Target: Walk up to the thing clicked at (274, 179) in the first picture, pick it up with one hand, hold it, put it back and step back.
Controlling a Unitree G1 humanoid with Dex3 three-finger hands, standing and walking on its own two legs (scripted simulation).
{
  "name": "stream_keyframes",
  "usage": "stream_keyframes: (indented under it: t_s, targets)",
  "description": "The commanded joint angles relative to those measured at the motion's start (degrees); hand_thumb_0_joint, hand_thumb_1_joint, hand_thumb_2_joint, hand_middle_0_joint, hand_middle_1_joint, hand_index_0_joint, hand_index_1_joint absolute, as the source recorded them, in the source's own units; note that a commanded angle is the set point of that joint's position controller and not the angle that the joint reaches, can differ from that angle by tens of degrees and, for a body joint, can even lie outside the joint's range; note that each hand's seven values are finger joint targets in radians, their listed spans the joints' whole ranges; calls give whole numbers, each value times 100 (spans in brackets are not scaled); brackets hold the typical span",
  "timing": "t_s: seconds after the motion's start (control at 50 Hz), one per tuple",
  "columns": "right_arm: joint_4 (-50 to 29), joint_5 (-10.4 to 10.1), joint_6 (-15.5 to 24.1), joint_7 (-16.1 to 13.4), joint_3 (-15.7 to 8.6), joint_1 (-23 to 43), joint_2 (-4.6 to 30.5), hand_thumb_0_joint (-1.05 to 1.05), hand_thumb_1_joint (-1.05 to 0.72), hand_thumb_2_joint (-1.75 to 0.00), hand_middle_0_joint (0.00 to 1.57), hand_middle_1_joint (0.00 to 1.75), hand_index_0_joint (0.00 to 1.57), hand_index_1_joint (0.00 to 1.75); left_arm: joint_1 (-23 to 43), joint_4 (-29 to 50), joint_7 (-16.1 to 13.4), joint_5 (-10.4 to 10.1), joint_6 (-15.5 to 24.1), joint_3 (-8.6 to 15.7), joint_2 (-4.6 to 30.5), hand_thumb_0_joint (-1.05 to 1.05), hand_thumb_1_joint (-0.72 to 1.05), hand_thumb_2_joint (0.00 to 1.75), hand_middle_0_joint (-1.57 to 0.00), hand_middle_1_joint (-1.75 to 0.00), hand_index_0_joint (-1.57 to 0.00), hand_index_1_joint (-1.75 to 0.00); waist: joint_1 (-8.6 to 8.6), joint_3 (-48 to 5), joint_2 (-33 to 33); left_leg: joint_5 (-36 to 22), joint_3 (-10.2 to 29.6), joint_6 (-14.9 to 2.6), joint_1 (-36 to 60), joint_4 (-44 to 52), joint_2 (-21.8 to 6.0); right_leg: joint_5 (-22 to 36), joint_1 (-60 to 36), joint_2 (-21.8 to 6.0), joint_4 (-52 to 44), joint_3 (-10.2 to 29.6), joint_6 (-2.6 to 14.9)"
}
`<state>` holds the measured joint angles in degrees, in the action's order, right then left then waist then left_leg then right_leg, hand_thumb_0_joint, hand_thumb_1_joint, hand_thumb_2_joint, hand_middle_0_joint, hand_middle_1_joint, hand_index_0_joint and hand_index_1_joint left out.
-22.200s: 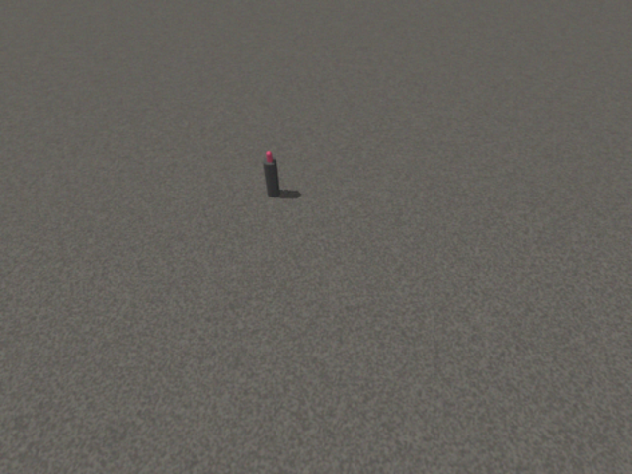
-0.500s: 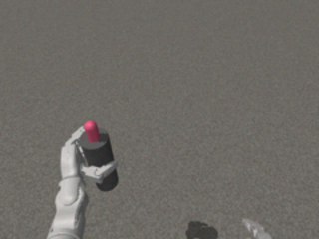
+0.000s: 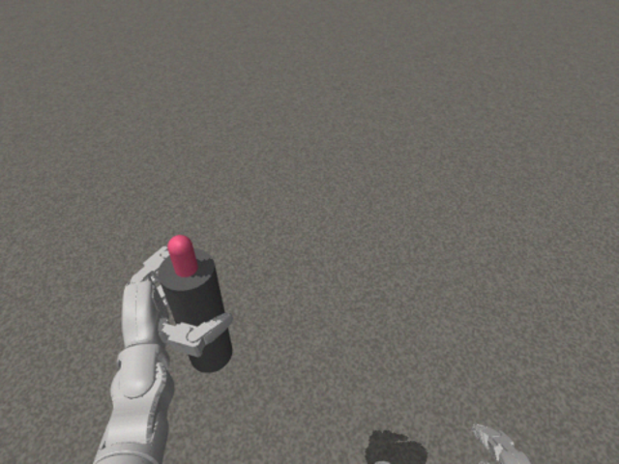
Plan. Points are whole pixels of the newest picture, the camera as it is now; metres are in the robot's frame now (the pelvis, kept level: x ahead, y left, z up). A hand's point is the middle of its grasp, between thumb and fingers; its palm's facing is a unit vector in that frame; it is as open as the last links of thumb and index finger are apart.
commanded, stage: crouch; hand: left
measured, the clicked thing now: (197, 305) +0.32 +0.16 +0.04
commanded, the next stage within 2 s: lower in 1.78 s
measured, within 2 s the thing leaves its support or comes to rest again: neither
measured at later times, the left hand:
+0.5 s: hand (206, 335) +0.35 +0.19 -0.13, palm faces +0.25 -0.97 -0.03, open 9.9 cm
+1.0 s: hand (213, 366) +0.38 +0.23 -0.35, palm faces +0.30 -0.95 -0.05, open 9.9 cm
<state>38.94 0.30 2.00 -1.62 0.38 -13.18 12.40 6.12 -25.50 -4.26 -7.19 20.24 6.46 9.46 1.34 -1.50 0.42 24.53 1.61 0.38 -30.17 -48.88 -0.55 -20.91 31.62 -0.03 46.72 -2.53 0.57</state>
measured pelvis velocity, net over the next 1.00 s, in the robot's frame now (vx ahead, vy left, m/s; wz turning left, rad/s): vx -0.07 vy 0.01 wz -0.04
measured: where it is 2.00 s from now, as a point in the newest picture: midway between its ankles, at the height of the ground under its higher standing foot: outside the picture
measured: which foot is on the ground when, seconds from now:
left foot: down 0.00-1.00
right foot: down 0.00-1.00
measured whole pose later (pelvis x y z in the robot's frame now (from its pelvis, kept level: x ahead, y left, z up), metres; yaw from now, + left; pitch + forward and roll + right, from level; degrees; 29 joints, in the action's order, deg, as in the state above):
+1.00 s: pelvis -0.07 +0.01 -0.30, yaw -2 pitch +34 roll -4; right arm 43.1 5.9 2.3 4.9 1.7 -5.4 15.0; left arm 35.9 -62.8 -0.7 -4.0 45.3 26.2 21.4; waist 8.0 -8.4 -0.5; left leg 41.1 3.7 0.4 -112.3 -119.6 1.0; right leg -35.3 113.2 -2.0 114.7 -4.1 1.0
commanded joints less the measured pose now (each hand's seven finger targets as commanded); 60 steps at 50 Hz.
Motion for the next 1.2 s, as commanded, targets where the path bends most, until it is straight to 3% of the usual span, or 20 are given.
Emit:
stream_keyframes:
  t_s: [0.0, 0.04, 0.18, 0.2, 0.22, 0.3, 0.44, 0.52, 0.54, 0.58, 0.6, 0.64, 0.68, 0.78, 0.86, 0.88, 0.96, 1.04, 1.06, 1.18]
  targets:
    - [-692, 0, 221, -40, -261, 172, 699, 0, -90, -91, 20, 30, 20, 30, 1980, 1593, -38, -138, 735, 292, 587, 0, 7, 122, -123, -136, -124, -136, 76, -1683, -4, -1080, -39, -99, 337, 704, 118, 1222, -894, 19, -643, 82, -8]
    - [-626, 3, 243, -23, -266, 259, 673, 0, -90, -91, 20, 30, 20, 30, 2206, 1256, -82, -140, 831, 410, 568, 0, 6, 121, -123, -135, -124, -136, 78, -1393, -50, -742, -27, -108, 81, 684, 116, 926, -637, -1, -606, 73, -9]
    - [-412, 137, 216, 86, -393, 67, 752, 0, -88, -90, 20, 30, 20, 30, 2664, 530, -19, 0, 1511, 803, 941, 0, 9, 121, -125, -137, -127, -136, 82, -1797, 184, -788, -20, -86, -572, -34, 131, 960, 120, -31, 122, 124, 62]
    - [-429, 142, 210, 114, -373, 68, 737, 0, -88, -90, 20, 30, 20, 30, 2363, -143, 28, -31, 1558, 638, 598, 0, 9, 121, -125, -137, -127, -137, 149, -1632, -69, -631, -9, -92, -840, -168, 126, 801, 324, -12, 239, 104, 59]
    - [-408, 161, 228, 137, -415, 93, 767, 0, -88, -90, 20, 30, 20, 30, 2807, 157, 32, -49, 1749, 805, 851, 0, 11, 122, -126, -138, -128, -138, 124, -1709, 14, -400, -12, -100, -1086, -321, 140, 600, 523, -15, 375, 135, 59]
    - [-380, 225, 291, 244, -457, 79, 872, 0, -89, -90, 20, 30, 20, 30, 3143, -388, 154, -61, 2328, 952, 1039, 0, 10, 122, -130, -141, -132, -140, 230, -2467, 289, -99, 60, -80, -1921, -1245, 174, 256, 1517, 11, 1305, 150, 104]
    - [-347, 321, 288, 410, -467, 26, 1129, 0, -89, -90, 20, 30, 20, 30, 3618, -857, 242, -99, 2968, 1104, 1297, 0, 8, 120, -123, -133, -124, -134, 194, -3898, 665, -745, 113, -73, -2972, -2767, 224, 634, 2808, 14, 2828, 213, 179]
    - [-264, 356, 211, 460, -490, -19, 1210, 0, -90, -90, 20, 30, 20, 30, 3893, -713, 188, -90, 3121, 1612, 1872, 0, 9, 121, -123, -134, -124, -135, 120, -4442, 683, -667, 107, -83, -3561, -3335, 216, 593, 3119, 7, 3373, 282, 169]
    - [-208, 339, 205, 478, -503, -53, 1275, 0, -90, -91, 20, 30, 20, 30, 3673, -1144, 248, -120, 3067, 1425, 1586, 0, 12, 123, -124, -136, -125, -136, 261, -4368, 460, -681, 137, -103, -3744, -3492, 214, 661, 3272, 17, 3526, 256, 164]
    - [-162, 366, 194, 503, -493, -67, 1270, 0, -91, -91, 20, 30, 20, 30, 3888, -955, 257, -137, 3108, 1656, 1794, 0, 11, 125, -125, -137, -125, -138, 259, -4622, 572, -642, 117, -109, -4182, -3774, 253, 709, 3356, 9, 3819, 303, 163]
    - [-135, 364, 192, 525, -473, -31, 1286, 0, -91, -91, 20, 30, 20, 30, 3599, -1468, 284, -131, 3068, 1549, 1581, 0, 10, 124, -124, -137, -125, -138, 263, -4502, 426, -635, 158, -109, -4298, -3890, 237, 638, 3644, 29, 3989, 212, 171]
    - [-71, 393, 173, 535, -493, -28, 1336, 0, -92, -91, 20, 30, 20, 30, 4196, -1232, 266, -86, 3156, 1742, 1914, 0, 9, 123, -124, -136, -125, -137, 335, -4737, 581, -620, 171, -119, -4426, -4231, 225, 548, 4052, 18, 4241, 224, 168]
    - [-22, 411, 160, 542, -475, -42, 1327, 0, -91, -91, 20, 30, 20, 30, 4479, -1393, 306, -22, 3173, 1620, 1895, 0, 9, 124, -126, -137, -127, -138, 463, -4598, 621, -266, 176, -97, -4720, -4378, 214, 187, 4396, 18, 4403, 226, 172]
    - [68, 476, 155, 576, -402, 0, 1385, 0, -91, -91, 20, 30, 20, 30, 4739, -1777, 303, 32, 3281, 2036, 2367, 0, 6, 123, -127, -139, -128, -139, 422, -4787, 747, 185, 139, -65, -5264, -4884, 220, -303, 4954, 4, 4952, 152, 174]
    - [121, 528, 136, 590, -337, -47, 1422, 0, -91, -91, 20, 30, 20, 30, 5227, -1682, 337, 124, 3311, 2085, 2571, 0, 3, 126, -126, -140, -127, -141, 549, -5054, 1118, 95, 114, -45, -5376, -5249, 222, -225, 5376, -1, 5427, 36, 201]
    - [137, 532, 136, 603, -312, -79, 1433, 0, -91, -91, 20, 30, 20, 30, 5125, -1997, 350, 115, 3276, 2052, 2407, 0, 2, 126, -126, -140, -127, -141, 595, -4966, 1117, 31, 162, -29, -5390, -5287, 222, -182, 5579, -2, 5563, -51, 215]
    - [164, 564, 89, 600, -262, -55, 1500, 0, -91, -91, 20, 30, 20, 30, 5133, -2219, 372, 182, 3254, 2376, 2855, 0, 2, 125, -124, -139, -125, -140, 542, -4959, 1232, 136, 103, -34, -5776, -5595, 230, -257, 5789, -7, 5909, -84, 208]
    - [162, 600, 81, 630, -191, 23, 1521, 0, -91, -91, 20, 30, 20, 30, 5448, -2448, 430, 215, 3253, 2327, 2781, 0, 0, 126, -125, -141, -127, -142, 732, -4539, 1203, 602, 76, -62, -6329, -5874, 236, -565, 6193, -26, 6199, -148, 181]
    - [158, 607, 77, 627, -198, -7, 1555, 0, -91, -91, 20, 30, 20, 30, 5422, -2522, 418, 232, 3249, 2490, 2999, 0, 1, 127, -126, -141, -127, -142, 683, -4603, 1110, 693, 39, -81, -6480, -5980, 247, -638, 6164, -15, 6223, -136, 172]
    - [145, 681, 23, 654, -78, 80, 1708, 0, -90, -91, 20, 30, 20, 30, 5790, -2729, 513, 338, 3271, 2482, 3173, 0, 2, 126, -128, -143, -130, -143, 853, -4125, 1370, 1258, 220, -51, -6653, -6149, 193, -1037, 6992, -40, 6631, -320, 162]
